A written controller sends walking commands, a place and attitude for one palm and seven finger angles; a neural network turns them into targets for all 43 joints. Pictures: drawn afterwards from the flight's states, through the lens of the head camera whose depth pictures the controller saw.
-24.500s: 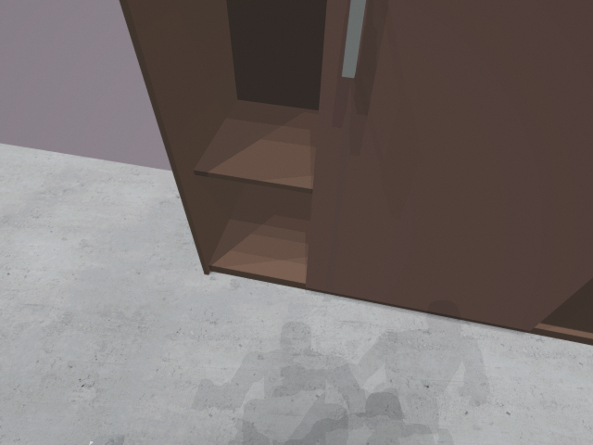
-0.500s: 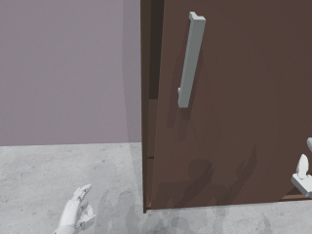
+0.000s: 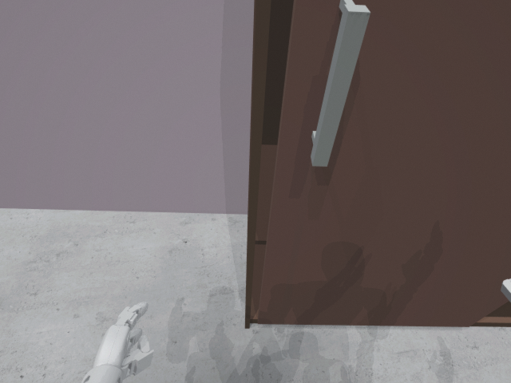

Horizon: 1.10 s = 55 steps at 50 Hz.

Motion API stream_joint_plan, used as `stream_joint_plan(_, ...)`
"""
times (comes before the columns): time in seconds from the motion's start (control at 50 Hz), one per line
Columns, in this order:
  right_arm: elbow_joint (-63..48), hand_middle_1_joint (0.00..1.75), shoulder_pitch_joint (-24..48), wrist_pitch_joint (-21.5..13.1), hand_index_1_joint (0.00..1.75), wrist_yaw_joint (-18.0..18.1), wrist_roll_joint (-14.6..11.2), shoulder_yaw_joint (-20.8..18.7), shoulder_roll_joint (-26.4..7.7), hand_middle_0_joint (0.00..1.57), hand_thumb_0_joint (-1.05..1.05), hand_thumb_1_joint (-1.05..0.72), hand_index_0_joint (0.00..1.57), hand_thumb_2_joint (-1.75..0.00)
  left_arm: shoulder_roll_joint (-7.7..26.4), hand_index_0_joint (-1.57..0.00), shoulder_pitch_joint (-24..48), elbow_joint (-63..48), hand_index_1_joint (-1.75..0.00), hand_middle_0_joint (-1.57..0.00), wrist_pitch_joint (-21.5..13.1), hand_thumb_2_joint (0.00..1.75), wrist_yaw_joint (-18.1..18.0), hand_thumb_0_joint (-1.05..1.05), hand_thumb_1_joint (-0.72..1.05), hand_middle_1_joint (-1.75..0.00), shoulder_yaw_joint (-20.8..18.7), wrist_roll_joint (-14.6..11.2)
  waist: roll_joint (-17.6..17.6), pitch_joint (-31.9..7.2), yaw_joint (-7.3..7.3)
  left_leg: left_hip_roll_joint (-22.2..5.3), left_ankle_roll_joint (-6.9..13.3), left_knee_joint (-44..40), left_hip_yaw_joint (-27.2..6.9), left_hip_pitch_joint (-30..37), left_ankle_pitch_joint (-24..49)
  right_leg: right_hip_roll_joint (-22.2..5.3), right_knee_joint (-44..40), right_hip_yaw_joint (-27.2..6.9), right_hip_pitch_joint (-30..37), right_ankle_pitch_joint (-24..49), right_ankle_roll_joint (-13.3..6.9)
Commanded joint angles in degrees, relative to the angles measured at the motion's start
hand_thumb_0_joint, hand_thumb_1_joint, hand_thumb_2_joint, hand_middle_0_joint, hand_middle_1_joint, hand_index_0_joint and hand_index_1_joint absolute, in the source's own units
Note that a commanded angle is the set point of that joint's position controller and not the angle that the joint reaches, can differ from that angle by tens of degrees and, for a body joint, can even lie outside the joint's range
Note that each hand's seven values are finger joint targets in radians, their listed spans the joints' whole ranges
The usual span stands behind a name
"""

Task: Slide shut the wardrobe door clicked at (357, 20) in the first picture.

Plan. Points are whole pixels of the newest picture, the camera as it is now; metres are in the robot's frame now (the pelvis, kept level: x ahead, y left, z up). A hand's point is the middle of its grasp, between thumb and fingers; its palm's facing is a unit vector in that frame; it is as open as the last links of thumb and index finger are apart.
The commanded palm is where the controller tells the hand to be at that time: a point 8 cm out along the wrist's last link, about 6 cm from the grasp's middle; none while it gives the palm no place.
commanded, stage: step back with the hand held close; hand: right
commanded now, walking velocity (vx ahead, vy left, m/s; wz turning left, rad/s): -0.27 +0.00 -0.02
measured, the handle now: (331, 90) +0.44 -0.09 +0.26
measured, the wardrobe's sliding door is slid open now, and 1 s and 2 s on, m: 0.03 0.03 0.03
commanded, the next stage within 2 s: stop stepping back and stand still in 1.04 s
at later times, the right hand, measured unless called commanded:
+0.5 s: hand out of the picture +0.12 -0.29 +0.16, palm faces +0.45 +0.78 -0.45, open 7.4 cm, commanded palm +0.06 -0.33 +0.18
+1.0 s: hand out of the picture +0.03 -0.29 +0.18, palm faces +0.50 +0.75 -0.44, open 7.4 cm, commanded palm -0.05 -0.33 +0.18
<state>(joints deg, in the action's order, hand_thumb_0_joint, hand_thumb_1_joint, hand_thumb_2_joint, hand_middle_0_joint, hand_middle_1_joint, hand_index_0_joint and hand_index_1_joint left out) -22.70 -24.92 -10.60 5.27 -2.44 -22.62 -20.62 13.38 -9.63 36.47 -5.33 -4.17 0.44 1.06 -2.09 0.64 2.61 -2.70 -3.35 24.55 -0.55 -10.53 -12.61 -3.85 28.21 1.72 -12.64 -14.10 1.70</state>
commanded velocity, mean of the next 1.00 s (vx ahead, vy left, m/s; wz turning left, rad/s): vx -0.32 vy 0.00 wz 0.02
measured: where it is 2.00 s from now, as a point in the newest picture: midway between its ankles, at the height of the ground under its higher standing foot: outside the picture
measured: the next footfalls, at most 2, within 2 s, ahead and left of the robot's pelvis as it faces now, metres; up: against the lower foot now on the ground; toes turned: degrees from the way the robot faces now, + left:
left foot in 1.06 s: -0.10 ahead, +0.13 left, +0.00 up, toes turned -8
right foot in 1.24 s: -0.10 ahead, -0.14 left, +0.00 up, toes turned -5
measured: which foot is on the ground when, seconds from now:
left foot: down 0.00-0.88, up 0.90-1.00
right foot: down 0.00-1.00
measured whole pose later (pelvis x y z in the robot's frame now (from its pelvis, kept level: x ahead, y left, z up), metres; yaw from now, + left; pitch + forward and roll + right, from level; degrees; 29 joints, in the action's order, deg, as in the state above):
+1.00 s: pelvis -0.15 -0.02 -0.02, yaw -7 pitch -1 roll +6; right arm -30.3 -24.3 -21.1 6.8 -1.4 -27.4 -26.5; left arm 10.0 -11.3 35.9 -10.7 -3.1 -2.2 1.0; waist -1.2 4.4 -0.5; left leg 4.9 -0.6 51.8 -1.4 -25.0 -26.6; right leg -5.8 34.4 -0.4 -31.8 -2.3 -1.3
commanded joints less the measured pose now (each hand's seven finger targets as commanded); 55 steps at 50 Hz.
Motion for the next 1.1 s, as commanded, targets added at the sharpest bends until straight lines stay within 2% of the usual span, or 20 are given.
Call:
stream_joint_plan(0.0,-13.1,0.3,-1.5,-4.2,0.3,1.5,-0.2,-7.3,-11.7,0.2,0.0,-0.9,0.2,-0.9,5.2,-0.2,5.3,-11.9,-0.3,-0.2,-1.7,0.9,-1.1,0.0,0.9,-0.3,-2.9,-0.2,-0.3,-10.1,-0.37,-0.8,1.9,0.1,1.3,0.9,21.9,0.4,-2.9,1.7,3.3,18.8,-3.3)
stream_joint_plan(0.12,-16.3,0.3,-3.8,-5.4,0.3,2.5,-0.3,-9.6,-13.4,0.2,0.0,-0.9,0.2,-0.9,5.4,-0.2,5.1,-13.8,-0.3,-0.2,-1.0,0.9,-1.4,0.0,0.9,-0.3,-3.4,-0.6,-2.2,-10.3,-0.32,0.7,1.2,3.8,1.9,2.3,18.5,-0.8,-4.9,0.4,-2.4,15.3,-3.7)
stream_joint_plan(0.28,-17.2,0.3,-1.6,-8.0,0.3,2.9,0.6,-9.9,-13.1,0.2,0.0,-0.9,0.2,-0.9,6.4,-0.2,4.1,-13.7,-0.3,-0.2,-3.0,0.9,-1.4,0.0,0.9,-0.3,-3.8,-1.0,-3.6,-5.3,-1.3,1.6,1.5,5.1,0.1,3.3,5.4,-1.1,-7.7,-2.6,-18.4,-14.1,-5.2)
stream_joint_plan(0.36,-16.9,0.3,-0.5,-9.1,0.3,3.1,0.9,-9.6,-12.7,0.2,0.0,-0.9,0.2,-0.9,6.2,-0.2,2.7,-12.8,-0.3,-0.2,-4.3,0.9,-1.2,0.0,0.9,-0.3,-3.9,-1.0,-0.1,-5.2,-1.68,0.4,2.2,1.6,-1.9,-2.6,-1.6,0.2,-3.9,-2.0,-16.2,-16.4,-4.6)
stream_joint_plan(0.44,-17.0,0.3,1.2,-10.0,0.3,3.4,1.0,-8.9,-12.7,0.2,0.0,-0.9,0.2,-0.9,6.2,-0.2,2.2,-11.6,-0.3,-0.2,-5.4,0.9,-1.4,0.0,0.9,-0.3,-3.8,-0.8,-1.3,-4.3,-2.03,0.5,2.5,-0.6,-2.0,-8.1,-10.2,0.3,-3.7,-3.0,-14.0,-17.9,-4.2)
stream_joint_plan(0.5,-17.4,0.3,1.2,-10.7,0.3,3.6,1.3,-9.4,-13.0,0.2,0.0,-0.9,0.2,-0.9,6.5,-0.2,2.0,-11.4,-0.3,-0.2,-6.1,0.9,-1.6,0.0,0.9,-0.3,-3.9,-0.7,-4.0,-4.7,-1.98,2.6,2.0,2.7,-0.8,-5.8,-9.8,-1.5,-7.4,-5.8,-16.4,-20.8,-4.9)
stream_joint_plan(0.56,-18.2,0.3,-0.5,-11.4,0.3,3.6,1.6,-10.3,-13.1,0.2,0.0,-0.9,0.2,-0.9,6.6,-0.2,2.1,-11.8,-0.3,-0.2,-6.9,0.9,-1.4,0.0,0.9,-0.3,-4.1,-1.0,-6.9,-7.5,-1.64,4.7,1.7,9.0,-0.5,0.2,-0.4,-3.3,-9.1,-8.0,-19.4,-20.5,-6.1)
stream_joint_plan(0.64,-17.9,0.3,-1.4,-12.5,0.3,3.0,2.0,-11.7,-13.5,0.2,0.0,-0.9,0.2,-0.9,6.9,-0.2,2.1,-11.8,-0.3,-0.2,-7.8,0.9,-1.0,0.0,0.9,-0.3,-4.5,-0.7,-5.3,-5.2,-1.62,4.8,2.3,9.9,-5.1,2.6,-0.8,-2.5,-6.0,-7.2,-27.7,-25.9,-7.2)
stream_joint_plan(0.72,-16.5,0.3,0.6,-12.9,0.3,2.7,1.1,-11.2,-14.3,0.2,0.0,-0.9,0.2,-0.9,5.7,-0.2,0.7,-9.7,-0.3,-0.2,-7.7,0.9,-0.6,0.0,0.9,-0.3,-4.5,-0.1,6.0,-3.2,-2.17,-1.7,5.6,-3.1,-12.7,-16.1,-10.6,3.9,7.1,-1.7,-14.7,-17.9,-3.2)
stream_joint_plan(0.78,-17.1,0.3,4.2,-13.3,0.3,2.8,0.8,-9.4,-14.4,0.2,0.0,-0.9,0.2,-0.9,5.3,-0.2,-0.7,-7.5,-0.3,-0.2,-6.9,0.9,-0.2,0.0,0.9,-0.3,-4.5,0.1,8.2,-4.6,-3.26,-4.2,6.3,-7.2,-11.1,-28.4,-16.1,5.6,12.7,-0.2,0.0,-11.1,-1.7)
stream_joint_plan(0.82,-18.5,0.3,4.6,-13.9,0.3,2.8,0.7,-9.5,-14.3,0.2,0.0,-0.9,0.2,-0.9,6.2,-0.2,0.0,-8.4,-0.3,-0.2,-7.0,0.9,-0.6,0.0,0.9,-0.3,-4.6,-0.3,1.0,-4.7,-3.48,0.3,4.0,0.1,-6.3,-26.5,-17.4,1.1,2.8,-6.4,-2.6,-16.7,-3.6)
stream_joint_plan(0.86,-21.1,0.3,4.6,-14.1,0.3,2.9,1.2,-11.5,-13.6,0.2,0.0,-0.9,0.2,-0.9,7.6,-0.2,2.5,-9.9,-0.3,-0.2,-8.3,0.9,-1.3,0.0,0.9,-0.3,-5.2,-0.1,-17.8,-8.9,-2.67,9.6,0.8,31.1,1.0,-5.0,-11.1,-14.2,-20.2,-24.5,-23.6,-35.3,-10.6)
stream_joint_plan(0.88,-23.4,0.3,6.4,-14.3,0.3,3.1,1.1,-12.2,-15.3,0.2,0.0,-0.9,0.2,-0.9,5.6,-0.2,2.3,-9.8,-0.3,-0.2,-8.6,0.9,-1.4,0.0,0.9,-0.3,-5.6,0.1,-15.8,-10.8,-2.52,9.6,1.2,41.5,-1.1,-4.5,-12.5,-16.3,-20.4,-26.1,-23.5,-28.2,-12.3)
stream_joint_plan(0.9,-22.6,0.3,3.4,-14.4,0.3,3.4,0.7,-14.3,-16.6,0.2,0.0,-0.9,0.2,-0.9,5.7,-0.2,1.2,-9.0,-0.3,-0.2,-8.9,0.9,-0.8,0.0,0.9,-0.3,-6.6,0.3,-9.9,-11.9,-1.86,8.8,2.1,41.2,-2.6,-7.9,-15.0,-15.6,-15.5,-20.7,-17.4,-18.0,-12.3)
stream_joint_plan(0.94,-18.6,0.3,-3.4,-14.0,0.3,3.3,-0.4,-12.7,-13.5,0.2,0.0,-0.9,0.2,-0.9,6.2,-0.2,2.3,-9.0,-0.3,-0.2,-9.0,0.9,0.8,0.0,0.9,-0.3,-7.1,-0.2,-12.6,-11.8,-0.67,7.1,3.4,28.0,1.1,-6.9,-17.8,-12.6,-11.3,-10.5,-13.1,-14.5,-8.7)
stream_joint_plan(0.98,-17.6,0.3,-4.9,-13.1,0.3,3.2,-1.4,-12.1,-13.3,0.2,0.0,-0.9,0.2,-0.9,4.8,-0.2,2.8,-9.7,-0.3,-0.2,-8.4,0.9,0.8,0.0,0.9,-0.3,-6.5,-0.6,-14.5,-7.0,-1.22,3.7,5.3,9.8,-0.3,-5.1,-16.8,-10.7,-6.1,-7.3,-15.5,-17.2,-5.2)
stream_joint_plan(1.0,-17.5,0.3,-4.3,-13.0,0.3,2.8,-1.3,-11.6,-14.0,0.2,0.0,-0.9,0.2,-0.9,3.7,-0.2,2.8,-9.1,-0.3,-0.2,-7.9,0.9,0.7,0.0,0.9,-0.3,-5.7,-0.3,-6.8,-5.5,-1.42,-1.0,7.5,-0.6,-7.2,-9.4,-16.9,-7.1,2.0,-4.5,-13.5,-14.3,-2.5)
stream_joint_plan(1.02,-17.3,0.3,-2.4,-13.1,0.3,3.0,-0.6,-12.4,-16.6,0.2,0.0,-0.9,0.2,-0.9,2.9,-0.2,2.5,-8.6,-0.3,-0.2,-7.0,0.9,0.7,0.0,0.9,-0.3,-5.4,0.0,8.9,-3.7,-1.37,-12.8,12.5,-12.3,-27.4,-20.3,-18.7,0.0,21.1,-0.2,-11.0,-12.5,1.2)
stream_joint_plan(1.04,-17.9,0.3,2.1,-12.8,0.3,3.8,-0.1,-12.5,-18.6,0.2,0.0,-0.9,0.2,-0.9,2.2,-0.2,3.7,-8.0,-0.3,-0.2,-7.1,0.9,0.7,0.0,0.9,-0.3,-4.2,1.0,13.8,-2.1,-0.54,-21.5,16.1,-16.9,-33.3,-21.9,-2.8,3.7,36.0,-0.9,-16.2,-14.2,1.8)
stream_joint_plan(1.08,-17.9,0.3,7.3,-9.9,0.3,3.0,0.8,-9.0,-16.3,0.2,0.0,-0.9,0.2,-0.9,2.2,-0.2,3.7,-7.1,-0.3,-0.2,-7.6,0.9,0.3,0.0,0.9,-0.3,-3.6,0.7,18.8,-5.6,-0.77,-15.0,14.1,-9.3,-23.9,-14.1,10.2,3.8,38.8,-3.3,-19.2,-14.3,-0.1)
